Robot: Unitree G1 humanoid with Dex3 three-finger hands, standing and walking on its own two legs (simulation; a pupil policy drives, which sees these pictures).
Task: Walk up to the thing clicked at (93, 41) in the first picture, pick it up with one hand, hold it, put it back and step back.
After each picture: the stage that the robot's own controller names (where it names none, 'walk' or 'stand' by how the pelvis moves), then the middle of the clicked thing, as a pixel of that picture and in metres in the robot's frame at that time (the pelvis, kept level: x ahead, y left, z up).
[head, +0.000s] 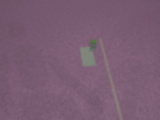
stand; (93, 45) +1.39 -0.15 -0.72
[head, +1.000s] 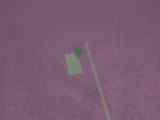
walk; (78, 51) +1.26 +0.12 -0.70
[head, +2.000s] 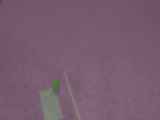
walk; (56, 87) +0.79 +0.21 -0.69
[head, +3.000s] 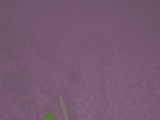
walk; out of the picture +0.49 +0.20 -0.71
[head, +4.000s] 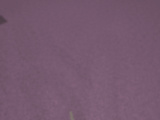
stand; out of the picture +0.40 +0.18 -0.72
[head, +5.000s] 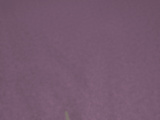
stand; out of the picture +0.40 +0.21 -0.73
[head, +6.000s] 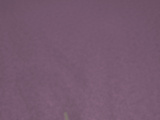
stand; out of the picture +0.39 +0.22 -0.73
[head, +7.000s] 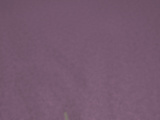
stand; out of the picture +0.38 +0.22 -0.73
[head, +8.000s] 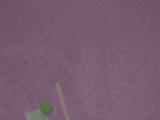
go down; (46, 109) +0.42 +0.21 -0.63
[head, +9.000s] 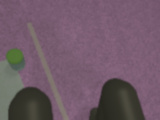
go down; (16, 60) +0.47 +0.23 -0.30
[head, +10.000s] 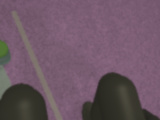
close in; (0, 53) +0.47 +0.24 -0.27
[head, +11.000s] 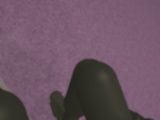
close; out of the picture +0.46 +0.27 -0.23
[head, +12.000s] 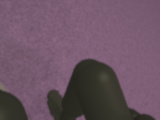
close; out of the picture +0.45 +0.28 -0.23
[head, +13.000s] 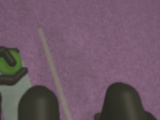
lift; (10, 67) +0.38 +0.24 -0.08
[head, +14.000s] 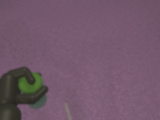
hold; (34, 91) +0.33 +0.17 +0.04
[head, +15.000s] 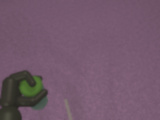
hold; (35, 93) +0.33 +0.17 +0.01
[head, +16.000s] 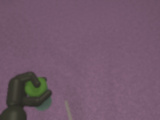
crouch; (39, 94) +0.33 +0.16 +0.00
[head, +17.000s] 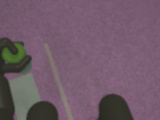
crouch; (18, 59) +0.44 +0.20 -0.09
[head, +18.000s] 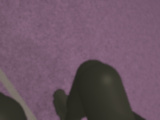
lower; out of the picture +0.45 +0.28 -0.24
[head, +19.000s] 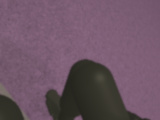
lower; out of the picture +0.45 +0.28 -0.24
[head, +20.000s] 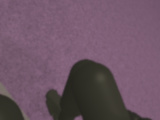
lower; out of the picture +0.45 +0.29 -0.24
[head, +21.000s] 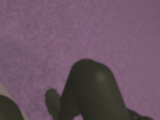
lower; out of the picture +0.46 +0.29 -0.24
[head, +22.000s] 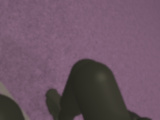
loosen; out of the picture +0.46 +0.28 -0.24
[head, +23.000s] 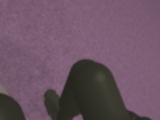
withdraw; out of the picture +0.45 +0.27 -0.24
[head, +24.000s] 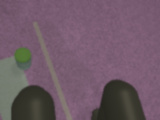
walk; (23, 59) +0.47 +0.22 -0.30
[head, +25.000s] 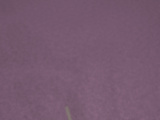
stand; out of the picture +0.40 +0.17 -0.65
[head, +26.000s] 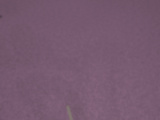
stand; out of the picture +0.42 +0.18 -0.67
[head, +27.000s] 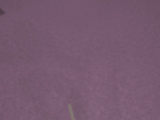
stand; out of the picture +0.42 +0.18 -0.67
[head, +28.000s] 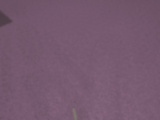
walk; out of the picture +0.43 +0.17 -0.72
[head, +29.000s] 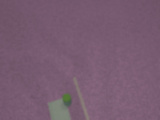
walk; (67, 100) +0.54 +0.14 -0.71
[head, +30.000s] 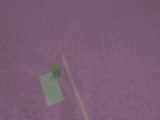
walk; (56, 72) +0.83 +0.19 -0.70
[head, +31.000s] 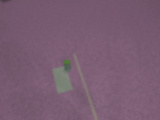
stand; (67, 65) +1.05 +0.18 -0.70
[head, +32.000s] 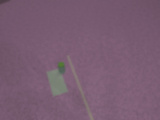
stand; (61, 68) +1.04 +0.21 -0.73
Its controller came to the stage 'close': yes
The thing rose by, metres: 0.71
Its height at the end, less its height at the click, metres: +0.00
